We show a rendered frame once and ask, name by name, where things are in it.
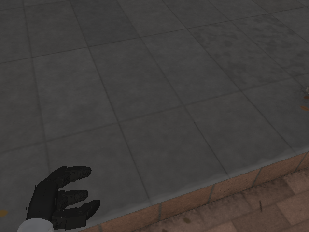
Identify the robot left forearm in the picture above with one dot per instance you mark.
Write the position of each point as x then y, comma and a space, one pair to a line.
36, 225

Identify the left robot hand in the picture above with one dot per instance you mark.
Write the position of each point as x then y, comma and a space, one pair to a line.
48, 202

